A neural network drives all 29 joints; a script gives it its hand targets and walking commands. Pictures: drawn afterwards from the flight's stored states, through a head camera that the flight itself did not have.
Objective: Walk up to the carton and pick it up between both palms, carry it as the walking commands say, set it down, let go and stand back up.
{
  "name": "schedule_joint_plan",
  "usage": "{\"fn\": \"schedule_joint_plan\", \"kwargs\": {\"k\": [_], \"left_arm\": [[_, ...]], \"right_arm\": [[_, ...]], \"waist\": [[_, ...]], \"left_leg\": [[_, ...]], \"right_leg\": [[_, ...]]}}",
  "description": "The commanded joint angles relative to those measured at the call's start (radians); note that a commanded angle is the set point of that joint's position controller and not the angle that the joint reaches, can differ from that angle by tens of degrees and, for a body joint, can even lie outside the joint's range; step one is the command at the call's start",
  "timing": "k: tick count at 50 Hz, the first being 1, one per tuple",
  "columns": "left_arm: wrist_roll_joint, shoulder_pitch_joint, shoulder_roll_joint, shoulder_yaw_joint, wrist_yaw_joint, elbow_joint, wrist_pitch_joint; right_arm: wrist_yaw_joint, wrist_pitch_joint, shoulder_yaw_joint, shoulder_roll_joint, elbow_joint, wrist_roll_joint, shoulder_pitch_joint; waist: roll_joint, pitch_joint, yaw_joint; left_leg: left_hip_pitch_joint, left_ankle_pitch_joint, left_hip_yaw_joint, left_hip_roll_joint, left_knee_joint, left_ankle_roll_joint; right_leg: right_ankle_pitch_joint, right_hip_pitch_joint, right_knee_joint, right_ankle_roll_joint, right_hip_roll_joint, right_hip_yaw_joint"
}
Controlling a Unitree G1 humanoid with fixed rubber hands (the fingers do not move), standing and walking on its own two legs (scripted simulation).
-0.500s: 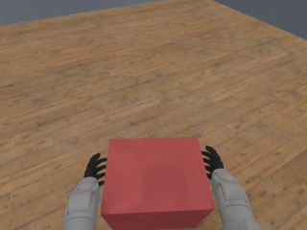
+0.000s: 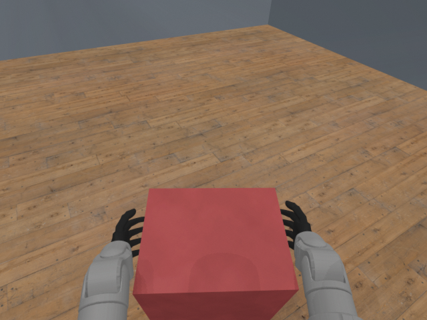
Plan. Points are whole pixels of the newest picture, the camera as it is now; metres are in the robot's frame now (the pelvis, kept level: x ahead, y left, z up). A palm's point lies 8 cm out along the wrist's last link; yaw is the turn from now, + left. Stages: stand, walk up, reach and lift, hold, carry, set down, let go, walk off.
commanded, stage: reach and lift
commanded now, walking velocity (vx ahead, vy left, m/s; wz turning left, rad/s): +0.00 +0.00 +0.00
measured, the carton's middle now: (212, 258) +0.27 +0.03 -0.04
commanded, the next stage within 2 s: hold in 1.18 s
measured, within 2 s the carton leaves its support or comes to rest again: neither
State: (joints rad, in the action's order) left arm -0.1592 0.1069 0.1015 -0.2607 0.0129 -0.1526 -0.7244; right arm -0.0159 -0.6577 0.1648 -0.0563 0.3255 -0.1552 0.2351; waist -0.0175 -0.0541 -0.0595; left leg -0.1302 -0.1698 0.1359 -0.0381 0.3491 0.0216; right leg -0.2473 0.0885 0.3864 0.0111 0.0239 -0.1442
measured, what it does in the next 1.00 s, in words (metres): stands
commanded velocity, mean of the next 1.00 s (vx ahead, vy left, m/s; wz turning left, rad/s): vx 0.00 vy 0.00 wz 0.00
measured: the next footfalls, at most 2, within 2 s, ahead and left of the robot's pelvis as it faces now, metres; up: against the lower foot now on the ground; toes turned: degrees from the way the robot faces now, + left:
none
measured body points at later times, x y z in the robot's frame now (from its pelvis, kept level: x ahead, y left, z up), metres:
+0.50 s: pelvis +0.00 +0.00 +0.00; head -0.04 +0.01 +0.45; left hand +0.28 +0.17 +0.02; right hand +0.29 -0.18 +0.03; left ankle +0.02 +0.14 -0.75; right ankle -0.02 -0.13 -0.75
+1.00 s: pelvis +0.00 +0.00 +0.00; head -0.03 +0.00 +0.45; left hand +0.27 +0.18 +0.01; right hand +0.28 -0.17 +0.02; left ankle +0.02 +0.14 -0.75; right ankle -0.02 -0.13 -0.75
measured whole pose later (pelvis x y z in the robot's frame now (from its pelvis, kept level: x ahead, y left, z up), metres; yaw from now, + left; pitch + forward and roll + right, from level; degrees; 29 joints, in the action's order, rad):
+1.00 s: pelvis +0.00 +0.00 +0.00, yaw +0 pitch -4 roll +0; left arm -0.19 0.09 0.10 -0.21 -0.02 -0.11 -0.76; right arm -0.03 -0.72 0.18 -0.09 0.18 -0.19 0.15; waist -0.01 0.00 0.02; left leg -0.08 -0.15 0.14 -0.03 0.30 0.02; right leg -0.22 0.03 0.32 0.01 0.02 -0.13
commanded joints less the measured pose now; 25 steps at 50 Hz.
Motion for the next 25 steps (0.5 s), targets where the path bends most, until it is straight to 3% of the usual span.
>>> {"fn": "schedule_joint_plan", "kwargs": {"k": [1,2,3,4,5,6,7,8,9,11,12,13,14,15,18,19,20,23,24,25], "left_arm": [[0.249,0.895,0.845,0.674,-0.268,0.118,0.01],[0.241,0.86,0.86,0.654,-0.271,0.068,0.007],[0.252,0.958,0.873,0.659,-0.275,0.083,0.011],[0.253,0.955,0.879,0.652,-0.283,0.059,0.016],[0.269,1.018,0.911,0.669,-0.292,0.071,0.031],[0.28,1.012,0.93,0.683,-0.289,0.051,0.034],[0.264,1.024,0.911,0.665,-0.293,0.056,0.036],[0.242,1.018,0.914,0.631,-0.29,0.005,0.037],[0.231,0.937,0.913,0.614,-0.29,-0.013,0.033],[0.254,0.939,0.969,0.631,-0.291,0.001,0.058],[0.243,0.891,0.959,0.628,-0.29,0.014,0.057],[0.256,0.848,0.986,0.638,-0.29,0.083,0.06],[0.246,0.792,0.991,0.645,-0.282,0.07,0.052],[0.248,0.795,0.954,0.653,-0.273,0.102,0.054],[0.221,0.793,0.915,0.639,-0.274,0.108,0.041],[0.204,0.742,0.926,0.61,-0.272,0.034,0.026],[0.231,0.813,0.92,0.646,-0.274,0.093,0.037],[0.211,0.807,0.895,0.66,-0.273,0.123,0.032],[0.2,0.784,0.897,0.647,-0.276,0.102,0.026],[0.221,0.865,0.901,0.665,-0.282,0.109,0.029]], "right_arm": [[-0.286,0.006,-0.466,-0.915,-0.032,0.186,0.622],[-0.291,0.007,-0.458,-0.893,-0.032,0.185,0.641],[-0.294,0.014,-0.465,-0.926,-0.021,0.186,0.692],[-0.297,0.022,-0.467,-0.934,-0.036,0.194,0.723],[-0.294,0.03,-0.486,-0.961,-0.07,0.201,0.789],[-0.297,0.035,-0.477,-0.926,-0.06,0.205,0.789],[-0.303,0.04,-0.482,-0.943,-0.074,0.221,0.845],[-0.305,0.034,-0.475,-0.977,-0.041,0.221,0.855],[-0.309,0.025,-0.474,-0.961,-0.017,0.213,0.804],[-0.305,0.043,-0.528,-1.013,-0.089,0.241,0.844],[-0.311,0.034,-0.532,-1.023,-0.087,0.246,0.807],[-0.311,0.046,-0.565,-1.031,-0.16,0.272,0.782],[-0.313,0.036,-0.587,-1.035,-0.166,0.275,0.75],[-0.31,0.022,-0.567,-1.036,-0.129,0.262,0.678],[-0.308,0.002,-0.508,-1.002,-0.104,0.228,0.612],[-0.304,0.003,-0.507,-0.972,-0.105,0.223,0.629],[-0.303,-0.002,-0.508,-0.988,-0.088,0.219,0.612],[-0.309,-0.007,-0.49,-0.968,-0.084,0.196,0.566],[-0.31,-0.009,-0.495,-0.967,-0.104,0.201,0.588],[-0.305,-0.005,-0.495,-0.965,-0.126,0.201,0.634]], "waist": [[0.08,-0.102,0.068],[0.097,-0.108,0.059],[0.07,-0.156,0.06],[0.084,-0.161,0.062],[0.052,-0.236,0.067],[0.041,-0.271,0.096],[0.051,-0.3,0.053],[0.017,-0.288,0.026],[0.012,-0.327,0.027],[-0.03,-0.441,0.018],[-0.035,-0.47,0.017],[-0.008,-0.548,0.012],[-0.003,-0.546,-0.005],[-0.059,-0.528,0.022],[-0.001,-0.362,0.05],[0.016,-0.286,0.046],[-0.004,-0.24,0.072],[0.052,-0.201,0.075],[0.054,-0.169,0.061],[0.031,-0.199,0.081]], "left_leg": [[0.113,-0.014,-0.108,-0.065,-0.053,0.013],[0.09,-0.031,-0.101,-0.061,-0.061,0.015],[0.098,-0.038,-0.109,-0.065,-0.048,0.019],[0.113,-0.056,-0.116,-0.064,-0.047,0.013],[0.125,-0.061,-0.122,-0.068,-0.025,0.008],[0.151,-0.026,-0.101,-0.051,-0.023,0.022],[0.124,-0.039,-0.102,-0.056,-0.018,0.011],[0.128,-0.034,-0.11,-0.057,-0.014,0.002],[0.142,0.047,-0.11,-0.055,-0.025,0.009],[0.182,0.079,-0.105,-0.053,-0.008,-0.009],[0.204,0.174,-0.098,-0.052,-0.002,-0.006],[0.239,0.304,-0.094,-0.059,0.012,-0.005],[0.249,0.345,-0.093,-0.059,0.006,-0.001],[0.276,0.393,-0.077,-0.046,0.009,-0.004],[0.212,0.353,-0.085,-0.06,-0.025,0.003],[0.205,0.322,-0.079,-0.061,-0.033,0.001],[0.225,0.284,-0.073,-0.058,-0.033,-0.002],[0.213,0.22,-0.078,-0.064,-0.053,0.009],[0.218,0.203,-0.088,-0.069,-0.052,0.001],[0.212,0.165,-0.088,-0.067,-0.047,0.003]], "right_leg": [[0.021,0.082,-0.093,-0.017,0.066,0.091],[0.009,0.063,-0.089,-0.025,0.071,0.098],[0.005,0.056,-0.086,-0.022,0.062,0.083],[-0.014,0.08,-0.09,-0.026,0.055,0.08],[-0.033,0.057,-0.09,-0.024,0.056,0.073],[0.026,0.052,-0.068,-0.027,0.062,0.083],[0.011,0.04,-0.064,-0.023,0.062,0.085],[-0.005,0.065,-0.071,-0.017,0.057,0.082],[0.08,0.026,-0.065,-0.016,0.064,0.081],[0.119,0.0,-0.052,-0.005,0.061,0.079],[0.209,-0.018,-0.04,0.002,0.07,0.081],[0.345,-0.062,-0.023,0.002,0.075,0.085],[0.378,-0.067,-0.023,0.01,0.08,0.083],[0.414,-0.04,-0.021,0.019,0.084,0.085],[0.394,-0.002,-0.06,0.019,0.081,0.079],[0.357,0.019,-0.075,0.01,0.071,0.073],[0.316,0.074,-0.086,0.012,0.075,0.072],[0.271,0.043,-0.101,0.005,0.076,0.077],[0.238,0.073,-0.109,0.011,0.074,0.08],[0.221,0.052,-0.105,0.011,0.075,0.08]]}}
